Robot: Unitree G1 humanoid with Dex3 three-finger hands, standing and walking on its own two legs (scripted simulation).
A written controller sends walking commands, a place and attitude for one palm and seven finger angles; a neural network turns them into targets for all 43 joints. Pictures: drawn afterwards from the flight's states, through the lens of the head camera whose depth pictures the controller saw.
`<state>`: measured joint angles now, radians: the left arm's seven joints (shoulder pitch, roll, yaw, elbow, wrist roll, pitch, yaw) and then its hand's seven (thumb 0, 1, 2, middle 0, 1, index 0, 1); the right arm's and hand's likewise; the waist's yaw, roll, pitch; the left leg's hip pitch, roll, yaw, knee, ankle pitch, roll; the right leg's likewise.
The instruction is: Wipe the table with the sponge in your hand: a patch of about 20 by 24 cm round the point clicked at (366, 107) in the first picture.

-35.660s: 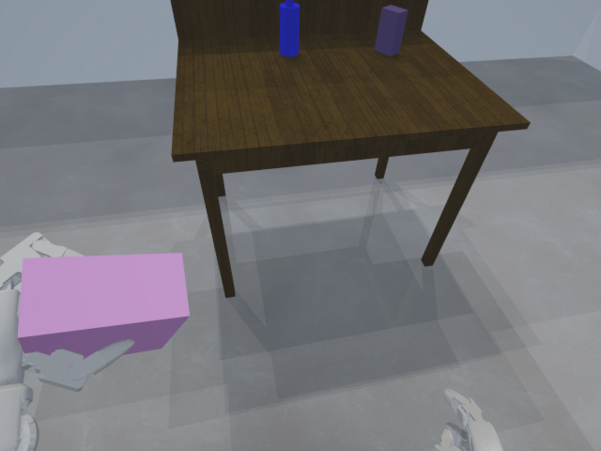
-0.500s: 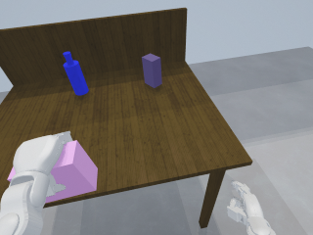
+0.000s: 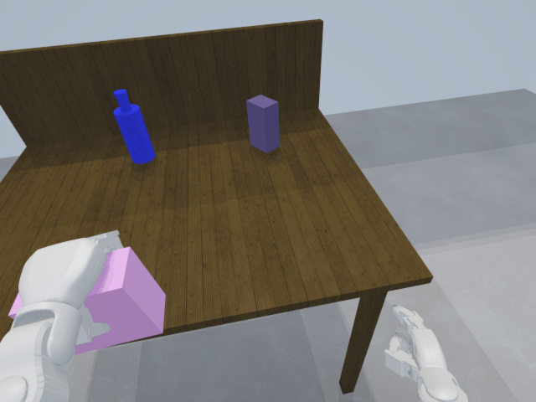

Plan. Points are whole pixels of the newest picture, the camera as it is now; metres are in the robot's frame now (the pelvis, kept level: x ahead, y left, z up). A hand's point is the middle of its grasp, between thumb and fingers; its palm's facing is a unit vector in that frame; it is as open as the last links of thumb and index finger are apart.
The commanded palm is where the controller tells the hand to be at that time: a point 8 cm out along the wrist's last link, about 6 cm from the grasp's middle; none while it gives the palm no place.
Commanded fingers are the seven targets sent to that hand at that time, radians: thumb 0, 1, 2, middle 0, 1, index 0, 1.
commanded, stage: bring the sponge back beside the body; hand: left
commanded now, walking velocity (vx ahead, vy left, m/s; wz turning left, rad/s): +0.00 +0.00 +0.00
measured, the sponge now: (106, 310) +0.19 +0.29 +0.06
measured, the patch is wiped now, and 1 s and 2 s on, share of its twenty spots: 1.00 1.00 1.00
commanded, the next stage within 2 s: step back with the hand held close in 0.02 s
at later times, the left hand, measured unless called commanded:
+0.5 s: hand (101, 257) +0.21 +0.26 +0.17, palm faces +0.36 -0.83 -0.42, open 10.1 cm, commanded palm +0.15 +0.30 +0.18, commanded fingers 0.00 0.10 1.30 -1.20 -1.60 -1.20 -1.60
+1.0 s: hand (82, 287) +0.16 +0.26 +0.17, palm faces +0.42 -0.82 -0.38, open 10.1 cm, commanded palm +0.12 +0.29 +0.18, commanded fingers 0.00 0.10 1.30 -1.20 -1.60 -1.20 -1.60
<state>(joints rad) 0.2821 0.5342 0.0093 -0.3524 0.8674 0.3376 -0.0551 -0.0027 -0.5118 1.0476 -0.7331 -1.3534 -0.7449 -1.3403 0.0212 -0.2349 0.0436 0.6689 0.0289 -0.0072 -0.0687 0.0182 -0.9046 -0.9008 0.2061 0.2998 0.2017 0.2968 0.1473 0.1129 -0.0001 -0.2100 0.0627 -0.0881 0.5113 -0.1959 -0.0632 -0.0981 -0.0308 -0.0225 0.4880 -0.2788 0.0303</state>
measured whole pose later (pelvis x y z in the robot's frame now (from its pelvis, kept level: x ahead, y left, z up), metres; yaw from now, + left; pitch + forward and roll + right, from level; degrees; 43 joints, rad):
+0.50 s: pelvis -0.01 +0.02 -0.01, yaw +0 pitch +1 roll -3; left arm 0.50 0.42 0.39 -0.58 -0.08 -0.12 0.11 -0.01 -0.51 1.05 -0.73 -1.35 -0.74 -1.34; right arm 0.28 -0.24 0.01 0.58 0.02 -0.05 -0.09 0.02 -0.90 -0.90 0.21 0.30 0.20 0.30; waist -0.01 0.03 -0.01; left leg -0.46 0.05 -0.11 0.69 -0.26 -0.05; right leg -0.32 -0.03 -0.02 0.63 -0.32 0.06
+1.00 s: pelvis -0.04 +0.01 -0.02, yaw +0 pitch +1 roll -3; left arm 0.46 0.38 0.38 -0.57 -0.06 -0.14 0.14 -0.01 -0.51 1.05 -0.73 -1.35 -0.74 -1.34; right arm 0.18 -0.21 0.03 0.56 0.01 -0.11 -0.08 0.02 -0.90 -0.90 0.21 0.30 0.20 0.30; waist 0.02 0.03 -0.01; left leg -0.53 0.05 -0.12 0.73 -0.26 -0.04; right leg -0.41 -0.02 -0.02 0.68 -0.29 0.05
